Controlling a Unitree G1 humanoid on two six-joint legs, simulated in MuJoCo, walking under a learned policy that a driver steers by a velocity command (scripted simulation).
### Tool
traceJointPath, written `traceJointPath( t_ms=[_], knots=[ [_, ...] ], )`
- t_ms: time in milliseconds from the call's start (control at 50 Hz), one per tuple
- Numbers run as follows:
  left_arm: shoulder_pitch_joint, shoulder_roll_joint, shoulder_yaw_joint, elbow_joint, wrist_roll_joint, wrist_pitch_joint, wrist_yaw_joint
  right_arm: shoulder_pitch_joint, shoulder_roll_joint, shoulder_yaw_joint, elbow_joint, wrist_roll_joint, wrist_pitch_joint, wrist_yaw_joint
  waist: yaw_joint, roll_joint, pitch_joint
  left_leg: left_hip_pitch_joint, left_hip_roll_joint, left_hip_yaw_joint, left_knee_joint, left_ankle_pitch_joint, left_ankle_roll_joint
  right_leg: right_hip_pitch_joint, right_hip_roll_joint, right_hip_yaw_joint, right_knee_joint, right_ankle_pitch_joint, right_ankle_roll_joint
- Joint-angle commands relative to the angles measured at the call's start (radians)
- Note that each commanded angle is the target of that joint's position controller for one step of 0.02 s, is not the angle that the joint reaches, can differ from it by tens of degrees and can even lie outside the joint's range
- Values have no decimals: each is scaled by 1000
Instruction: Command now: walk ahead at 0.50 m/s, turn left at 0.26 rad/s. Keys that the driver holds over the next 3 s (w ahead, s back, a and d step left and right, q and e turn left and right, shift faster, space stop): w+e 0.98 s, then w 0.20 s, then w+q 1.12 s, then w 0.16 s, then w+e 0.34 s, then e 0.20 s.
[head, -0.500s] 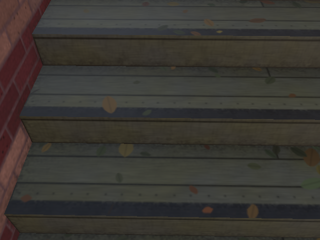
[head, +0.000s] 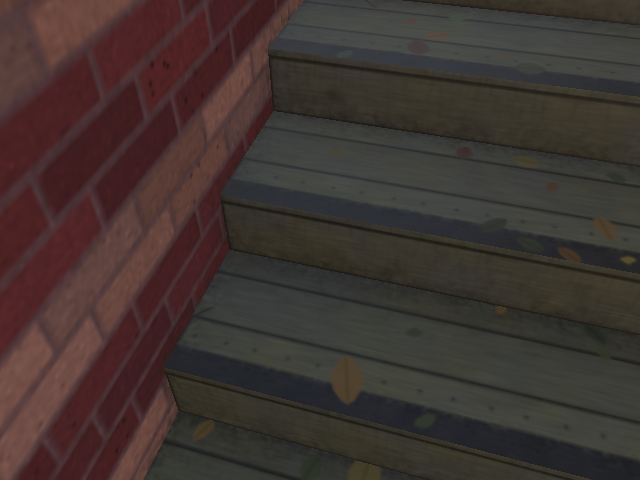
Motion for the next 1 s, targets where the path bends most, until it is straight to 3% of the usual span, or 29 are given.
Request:
traceJointPath(
  t_ms=[20,80,100,120,140,160,200,240,280,300,320,340,360,380,420,460,540,600,660,740,780,820,860,880,900,920,940,960,1000],
  knots=[
    [-23,-41,-18,-59,-18,29,13,-152,61,37,-40,9,-35,17,125,12,81,88,258,-354,-449,212,199,-365,-67,-63,171,-104,-31],
    [-157,-56,-38,-107,-44,26,21,-42,63,54,2,-38,-52,1,93,114,104,62,272,-290,-512,179,169,-456,-71,-92,332,-230,-71],
    [-314,-193,-55,-251,-86,1,81,43,-28,12,47,43,-85,-67,48,83,263,6,363,-316,-635,52,157,-426,-29,-131,304,-286,34],
    [-399,-164,-65,-309,-73,-9,101,64,-36,17,69,70,-85,-96,55,24,333,-24,338,-302,-668,-53,110,-409,-80,-115,90,-332,62],
    [-380,18,-39,-248,-59,19,67,164,34,62,61,-83,-74,-28,16,66,12,253,273,-243,-514,125,107,-487,-103,-129,-9,-140,2],
    [-380,13,-36,-267,-64,41,54,191,12,54,58,-94,-73,4,15,118,69,288,290,-179,-548,238,95,-499,-132,-102,-109,-128,9],
    [-496,-39,-56,-296,-27,67,1,4,-71,24,-87,20,-69,25,23,131,108,-53,330,-108,-748,511,153,24,-77,-314,-458,-411,52],
    [-377,-74,-58,-259,-51,75,-33,72,-216,-2,-56,24,-75,30,67,190,90,140,404,-69,-666,1205,209,118,-4,-380,-542,-315,77],
    [-289,-14,-35,-230,-50,60,-21,56,-230,-29,-56,32,-82,40,67,192,38,549,392,-11,-482,1572,190,104,86,-424,-930,-364,51],
    [-179,37,-11,-189,-54,48,2,163,-163,-24,-25,-10,-71,54,19,148,-81,525,346,33,-292,1610,157,333,96,-328,-932,-161,-10],
    [-18,94,0,-128,-74,38,4,277,-85,-8,-25,-79,-61,72,18,-18,-272,164,258,-53,-29,1302,102,796,-6,91,-1055,-54,-169],
    [303,157,30,-26,-29,51,28,104,-65,-8,-75,-68,-32,91,184,-190,-280,-165,88,-125,286,358,28,1039,-125,520,-1455,-302,-235],
    [360,188,51,6,-6,28,45,-18,-67,-24,-110,-15,-18,95,195,-191,-94,-421,71,-311,672,365,42,959,-162,705,-1595,-768,-120],
    [254,177,59,25,-13,10,56,-77,-82,-33,-104,26,-25,69,150,-124,55,-532,91,-321,860,418,42,782,-149,646,-1551,-807,-60],
    [64,1,24,49,-16,1,48,-150,-20,-1,-127,8,-25,31,17,78,69,-583,111,-327,1049,500,92,554,-125,470,-1495,-595,-28],
    [-82,-100,-17,55,-17,-2,26,-154,12,20,-137,8,-9,20,-73,99,67,-614,144,-296,1163,509,137,404,-94,291,-1511,-416,17],
    [-70,-19,-8,49,19,-47,4,-222,-31,25,-165,20,-1,16,-102,64,83,-555,187,-105,1078,520,109,197,19,0,-1553,-293,63],
    [223,-22,-20,148,24,-44,14,-327,15,52,-185,0,-7,14,-1,-17,126,-833,188,-103,1296,413,94,423,-57,187,-1549,-393,-12],
    [329,-18,-30,196,51,-54,-5,-521,0,72,-273,16,-9,-26,44,7,155,-973,218,-87,1062,420,52,634,-94,273,-1578,-340,-47],
    [323,-18,-38,163,7,-44,-30,-624,1,69,-305,-8,26,-35,90,-38,182,-805,237,25,813,343,-36,599,-114,279,-1702,-225,-118],
    [224,-24,-41,125,-22,-53,-36,-582,46,78,-335,-20,42,-11,28,-71,178,-505,218,99,631,223,-30,515,-144,194,-1716,165,-157],
    [261,85,-8,109,-42,-64,-46,-682,-4,52,-426,13,47,4,14,-139,104,-149,104,183,416,120,-58,513,-176,175,-1698,1026,-178],
    [255,164,48,125,-56,-60,-58,-484,-95,2,-405,36,38,-17,-72,-154,35,-54,54,110,133,111,-37,813,-191,138,-1513,1425,-119],
    [278,75,42,126,-23,-59,-61,-215,-112,-13,-328,32,26,-26,-116,-25,-205,345,160,-66,140,353,68,724,-134,106,-1209,1325,-58],
    [347,-56,18,115,17,-58,-73,-22,-135,-22,-270,43,18,-31,-115,200,-397,719,363,-536,-90,182,269,361,-13,140,-997,824,-26],
    [236,-50,41,161,-12,-30,-81,133,-153,-21,-212,-15,28,-11,-205,362,-220,591,522,-904,-358,-276,350,101,143,87,-426,-121,29],
    [78,12,62,98,-58,-28,-81,60,-158,-30,-229,-4,-9,-32,-176,274,52,372,486,-870,-453,-466,255,-111,85,53,-141,-44,18],
    [28,8,70,78,-63,-44,-54,-7,-121,-27,-210,31,-21,-44,-130,221,130,260,519,-756,-437,-403,263,-185,38,18,-12,-45,-13],
    [-58,-31,60,14,-45,-50,-13,-100,105,35,-140,44,-18,-15,-37,30,83,190,531,-517,-445,-130,229,-181,16,10,107,-85,-111]
  ],
)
